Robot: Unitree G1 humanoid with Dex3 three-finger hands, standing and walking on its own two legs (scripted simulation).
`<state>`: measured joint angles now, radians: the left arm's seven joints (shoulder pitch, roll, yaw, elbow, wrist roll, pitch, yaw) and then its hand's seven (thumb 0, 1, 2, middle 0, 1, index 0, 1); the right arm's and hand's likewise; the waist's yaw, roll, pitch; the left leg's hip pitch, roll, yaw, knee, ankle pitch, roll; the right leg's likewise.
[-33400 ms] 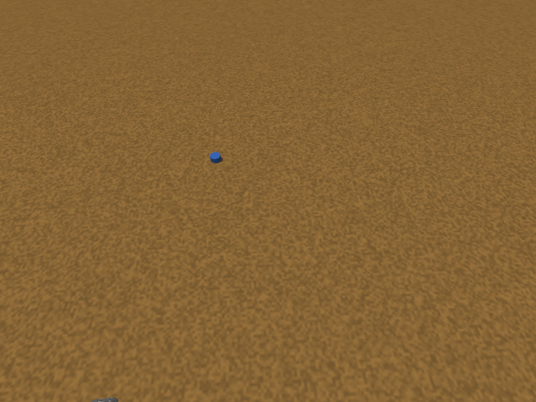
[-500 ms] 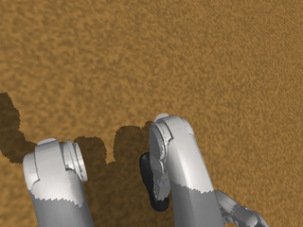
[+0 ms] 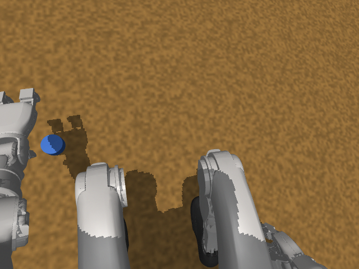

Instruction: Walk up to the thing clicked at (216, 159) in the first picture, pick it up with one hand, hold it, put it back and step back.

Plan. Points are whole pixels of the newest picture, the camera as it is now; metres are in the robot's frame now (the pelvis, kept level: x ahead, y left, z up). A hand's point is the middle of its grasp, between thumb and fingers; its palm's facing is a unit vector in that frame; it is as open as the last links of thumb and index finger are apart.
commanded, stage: withdraw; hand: left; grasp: from above
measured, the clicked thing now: (53, 145) +0.40 +0.32 -0.30
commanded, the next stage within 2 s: home in 0.46 s
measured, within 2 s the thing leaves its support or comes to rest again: neither
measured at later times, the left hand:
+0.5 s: hand (32, 148) +0.36 +0.32 -0.16, palm faces -0.50 -0.10 -0.86, open 13.7 cm
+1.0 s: hand (8, 137) +0.36 +0.32 -0.05, palm faces -0.37 -0.37 -0.85, open 11.3 cm
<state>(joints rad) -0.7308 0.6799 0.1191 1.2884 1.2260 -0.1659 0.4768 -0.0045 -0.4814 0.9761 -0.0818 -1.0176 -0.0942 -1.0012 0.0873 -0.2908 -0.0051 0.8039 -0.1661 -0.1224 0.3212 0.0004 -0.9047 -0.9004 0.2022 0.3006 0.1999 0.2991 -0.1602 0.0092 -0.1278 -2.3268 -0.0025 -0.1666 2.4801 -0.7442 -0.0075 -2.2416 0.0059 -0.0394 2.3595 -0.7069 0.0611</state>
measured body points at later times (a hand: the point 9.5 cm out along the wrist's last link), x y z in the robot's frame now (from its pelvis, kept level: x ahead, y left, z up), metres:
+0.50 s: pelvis -0.02 -0.01 +0.01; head +0.18 +0.08 +0.40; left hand +0.38 +0.32 -0.11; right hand +0.08 -0.29 -0.08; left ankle +0.06 +0.12 -0.28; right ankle +0.10 -0.14 -0.28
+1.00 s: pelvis +0.00 +0.00 +0.08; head +0.20 +0.05 +0.48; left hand +0.38 +0.33 +0.00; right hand +0.11 -0.25 -0.05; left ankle +0.06 +0.12 -0.28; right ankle +0.10 -0.14 -0.28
